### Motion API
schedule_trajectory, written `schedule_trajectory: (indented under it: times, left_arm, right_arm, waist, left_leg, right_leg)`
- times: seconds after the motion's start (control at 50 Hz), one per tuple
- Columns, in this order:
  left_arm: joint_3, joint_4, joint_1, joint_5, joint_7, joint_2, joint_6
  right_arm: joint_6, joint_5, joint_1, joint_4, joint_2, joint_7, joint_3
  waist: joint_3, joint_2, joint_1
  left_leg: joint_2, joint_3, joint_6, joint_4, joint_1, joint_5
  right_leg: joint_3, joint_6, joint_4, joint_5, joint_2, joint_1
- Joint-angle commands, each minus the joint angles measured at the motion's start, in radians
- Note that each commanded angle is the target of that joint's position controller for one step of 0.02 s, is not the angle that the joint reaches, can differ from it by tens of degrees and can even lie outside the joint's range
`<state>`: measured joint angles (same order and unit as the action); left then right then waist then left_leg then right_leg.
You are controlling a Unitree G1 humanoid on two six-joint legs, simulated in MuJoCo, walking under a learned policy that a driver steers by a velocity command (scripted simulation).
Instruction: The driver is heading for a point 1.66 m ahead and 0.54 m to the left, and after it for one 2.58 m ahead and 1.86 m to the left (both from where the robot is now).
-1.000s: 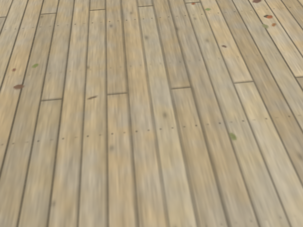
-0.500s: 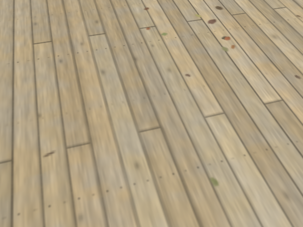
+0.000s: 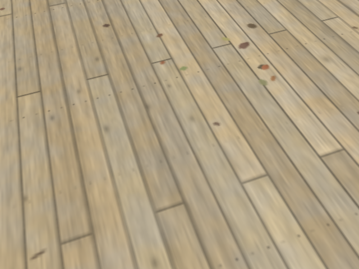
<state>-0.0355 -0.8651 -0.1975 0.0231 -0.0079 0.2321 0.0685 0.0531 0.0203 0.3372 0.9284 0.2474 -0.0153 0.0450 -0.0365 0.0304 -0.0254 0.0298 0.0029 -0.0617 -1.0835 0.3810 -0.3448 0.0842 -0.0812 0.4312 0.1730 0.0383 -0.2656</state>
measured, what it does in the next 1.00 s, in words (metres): walks ahead, turning left: left foot, then right foot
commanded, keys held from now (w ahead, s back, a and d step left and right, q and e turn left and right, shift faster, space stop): w+q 0.76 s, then w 0.24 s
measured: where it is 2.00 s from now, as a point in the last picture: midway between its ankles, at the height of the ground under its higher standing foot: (109, 164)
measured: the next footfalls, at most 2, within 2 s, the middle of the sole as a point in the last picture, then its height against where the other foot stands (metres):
left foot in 0.40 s outside the picture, level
right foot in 0.94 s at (172, 217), level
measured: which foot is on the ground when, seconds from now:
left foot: up 0.00-0.38, down 0.40-0.94, up 0.96-1.00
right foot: down 0.00-0.42, up 0.44-0.92, down 0.94-1.00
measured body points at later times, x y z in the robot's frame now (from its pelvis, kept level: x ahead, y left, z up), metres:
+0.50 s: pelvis +0.26 +0.06 -0.02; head +0.30 +0.07 +0.43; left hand +0.23 +0.31 -0.16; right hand +0.46 -0.17 -0.14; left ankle +0.31 +0.11 -0.74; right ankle +0.13 -0.08 -0.63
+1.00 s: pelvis +0.55 +0.10 -0.02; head +0.57 +0.11 +0.43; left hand +0.59 +0.41 -0.11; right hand +0.67 -0.15 -0.15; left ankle +0.34 +0.12 -0.68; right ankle +0.66 +0.06 -0.74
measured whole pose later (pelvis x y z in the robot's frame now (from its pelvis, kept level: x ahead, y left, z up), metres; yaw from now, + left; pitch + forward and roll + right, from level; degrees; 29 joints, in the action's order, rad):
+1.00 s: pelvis +0.55 +0.10 -0.02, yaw +28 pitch +1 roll +0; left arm -0.03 -0.75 -0.10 0.04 -0.01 0.25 0.07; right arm 0.05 0.01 0.40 0.89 0.29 0.00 0.07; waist -0.04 0.02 -0.06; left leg -0.12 -0.13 -0.09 -0.95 0.16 -0.45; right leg 0.04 -0.05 0.57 0.16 0.02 -0.42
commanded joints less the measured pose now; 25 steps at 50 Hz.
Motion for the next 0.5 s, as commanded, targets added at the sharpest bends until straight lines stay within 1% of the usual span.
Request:
schedule_trajectory:
  times: [0.02,0.06,0.12,0.18,0.24,0.28,0.3,0.34,0.36,0.38,0.4,0.42,0.44,0.46,0.48,0.5]
  left_arm:
    - [-0.022,0.008,-0.074,-0.005,0.007,0.092,0.03]
    - [-0.028,-0.013,-0.105,-0.008,0.008,0.11,0.043]
    - [-0.026,-0.034,-0.148,-0.007,0.009,0.102,0.047]
    - [-0.021,-0.047,-0.164,-0.008,0.013,0.097,0.048]
    - [-0.021,-0.072,-0.215,-0.007,0.023,0.106,0.046]
    - [-0.022,-0.09,-0.247,-0.004,0.031,0.114,0.04]
    - [-0.023,-0.095,-0.251,-0.002,0.034,0.121,0.036]
    - [-0.027,-0.096,-0.235,0.002,0.041,0.144,0.027]
    - [-0.031,-0.096,-0.227,0.004,0.043,0.159,0.02]
    - [-0.035,-0.092,-0.221,0.006,0.044,0.173,0.01]
    - [-0.037,-0.081,-0.21,0.001,0.043,0.18,0.003]
    - [-0.025,-0.035,-0.208,-0.013,0.034,0.138,0.008]
    - [-0.022,0.029,-0.203,-0.02,0.016,0.091,0.019]
    - [-0.029,0.049,-0.092,-0.002,0.011,0.14,0.028]
    - [-0.021,0.067,-0.059,-0.013,0.007,0.119,0.041]
    - [-0.021,0.059,-0.071,-0.012,0.009,0.116,0.045]
  right_arm:
    - [-0.017,0.012,0.066,-0.028,0.051,-0.015,0.014]
    - [-0.027,0.009,0.01,-0.045,0.051,-0.022,0.017]
    - [-0.032,0.006,-0.091,-0.076,0.048,-0.024,0.019]
    - [-0.027,0.006,-0.183,-0.109,0.029,-0.029,0.008]
    - [-0.024,0.011,-0.287,-0.152,0.017,-0.037,-0.004]
    - [-0.021,0.013,-0.326,-0.176,0.019,-0.04,-0.007]
    - [-0.021,0.014,-0.329,-0.183,0.023,-0.041,-0.006]
    - [-0.022,0.015,-0.288,-0.18,0.036,-0.036,0.001]
    - [-0.022,0.018,-0.233,-0.168,0.05,-0.032,0.009]
    - [-0.018,0.02,-0.14,-0.143,0.07,-0.028,0.021]
    - [-0.011,0.029,0.006,-0.099,0.104,-0.022,0.04]
    - [-0.012,0.039,0.136,-0.078,0.209,-0.005,0.076]
    - [-0.022,0.014,0.081,-0.098,0.286,-0.003,0.096]
    - [-0.032,-0.012,0.077,-0.094,0.263,0.0,0.092]
    - [-0.032,-0.014,0.025,-0.09,0.215,0.008,0.08]
    - [-0.03,-0.012,-0.017,-0.092,0.162,0.011,0.066]
  waist:
    - [0.017,-0.108,0.002]
    - [-0.008,-0.095,0.001]
    - [-0.037,-0.082,0.019]
    - [-0.052,-0.083,0.034]
    - [-0.071,-0.084,0.066]
    - [-0.076,-0.083,0.076]
    - [-0.071,-0.087,0.072]
    - [-0.032,-0.112,0.043]
    - [0.006,-0.127,0.017]
    - [0.064,-0.128,-0.021]
    - [0.144,-0.098,-0.09]
    - [0.254,0.023,-0.137]
    - [0.318,0.221,-0.066]
    - [0.259,0.039,-0.092]
    - [0.139,0.0,-0.062]
    - [0.058,-0.064,-0.015]
  left_leg:
    - [0.052,-0.042,0.013,-0.019,0.147,0.073]
    - [0.059,-0.051,0.023,0.008,0.209,0.139]
    - [0.06,-0.056,0.035,0.089,0.301,0.241]
    - [0.05,-0.013,0.035,0.238,0.292,0.342]
    - [0.041,0.053,0.017,0.368,0.276,0.373]
    - [0.027,0.086,-0.009,0.428,0.275,0.331]
    - [0.014,0.1,-0.026,0.45,0.262,0.294]
    - [-0.041,0.143,-0.067,0.472,0.176,0.198]
    - [-0.077,0.161,-0.092,0.476,0.107,0.141]
    - [-0.113,0.166,-0.118,0.503,0.003,0.107]
    - [-0.121,0.127,-0.155,0.581,-0.208,0.139]
    - [0.088,-0.168,-0.243,0.617,-0.492,0.037]
    - [0.331,-0.726,-0.393,0.753,-0.69,0.166]
    - [0.3,-0.649,-0.371,0.777,-0.66,0.208]
    - [0.281,-0.518,-0.336,0.793,-0.533,0.26]
    - [0.231,-0.43,-0.284,0.818,-0.399,0.348]
  right_leg:
    - [-0.243,-0.105,-0.293,-0.096,-0.262,0.11]
    - [-0.18,-0.103,-0.326,-0.128,-0.26,0.12]
    - [-0.103,-0.092,-0.341,-0.177,-0.253,0.159]
    - [-0.022,-0.074,-0.337,-0.248,-0.235,0.181]
    - [0.032,-0.065,-0.319,-0.346,-0.253,0.246]
    - [0.056,-0.059,-0.277,-0.438,-0.272,0.323]
    - [0.07,-0.054,-0.243,-0.515,-0.281,0.358]
    - [0.105,-0.04,-0.121,-0.816,-0.29,0.404]
    - [0.12,-0.036,-0.017,-0.954,-0.293,0.417]
    - [0.131,-0.033,0.139,-0.995,-0.292,0.406]
    - [0.148,-0.013,0.361,-0.866,-0.275,0.303]
    - [0.162,0.025,0.697,-0.502,-0.221,0.022]
    - [0.051,0.074,1.026,0.357,0.021,-0.357]
    - [-0.127,0.06,1.045,0.285,-0.045,-0.467]
    - [-0.128,0.056,0.976,0.198,-0.094,-0.485]
    - [-0.122,0.058,0.868,0.159,-0.128,-0.431]
Velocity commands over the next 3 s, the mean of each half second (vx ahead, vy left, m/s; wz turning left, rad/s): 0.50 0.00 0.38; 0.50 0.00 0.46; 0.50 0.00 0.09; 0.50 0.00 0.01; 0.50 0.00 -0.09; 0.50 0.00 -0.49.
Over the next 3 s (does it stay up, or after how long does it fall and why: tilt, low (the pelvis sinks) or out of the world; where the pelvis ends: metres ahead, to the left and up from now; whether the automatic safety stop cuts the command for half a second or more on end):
stays up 1.44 0.60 0.00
